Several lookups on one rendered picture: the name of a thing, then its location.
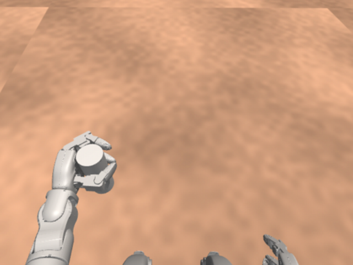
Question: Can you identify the can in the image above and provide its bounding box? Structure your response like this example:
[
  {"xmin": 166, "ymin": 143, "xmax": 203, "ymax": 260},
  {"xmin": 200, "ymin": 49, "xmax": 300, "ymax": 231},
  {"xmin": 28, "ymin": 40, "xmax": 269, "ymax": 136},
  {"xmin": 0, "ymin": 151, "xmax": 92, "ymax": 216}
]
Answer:
[{"xmin": 76, "ymin": 144, "xmax": 114, "ymax": 194}]

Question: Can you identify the left robot hand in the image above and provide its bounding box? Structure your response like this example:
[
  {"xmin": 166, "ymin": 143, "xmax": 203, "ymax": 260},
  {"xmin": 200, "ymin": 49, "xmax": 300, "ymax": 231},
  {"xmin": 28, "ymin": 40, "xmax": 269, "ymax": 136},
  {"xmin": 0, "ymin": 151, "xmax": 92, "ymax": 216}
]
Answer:
[{"xmin": 52, "ymin": 131, "xmax": 117, "ymax": 194}]

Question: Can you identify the right robot hand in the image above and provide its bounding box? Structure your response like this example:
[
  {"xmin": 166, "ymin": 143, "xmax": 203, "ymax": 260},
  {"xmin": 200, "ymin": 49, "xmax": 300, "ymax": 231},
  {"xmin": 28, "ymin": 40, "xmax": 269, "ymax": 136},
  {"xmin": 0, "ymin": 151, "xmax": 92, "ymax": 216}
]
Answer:
[{"xmin": 263, "ymin": 234, "xmax": 299, "ymax": 265}]

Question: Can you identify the left robot arm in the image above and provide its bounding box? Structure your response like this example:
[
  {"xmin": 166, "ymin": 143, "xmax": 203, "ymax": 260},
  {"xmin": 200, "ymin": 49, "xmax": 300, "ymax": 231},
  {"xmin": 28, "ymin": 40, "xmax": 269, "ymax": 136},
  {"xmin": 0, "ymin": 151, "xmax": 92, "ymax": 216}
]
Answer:
[{"xmin": 25, "ymin": 188, "xmax": 79, "ymax": 265}]

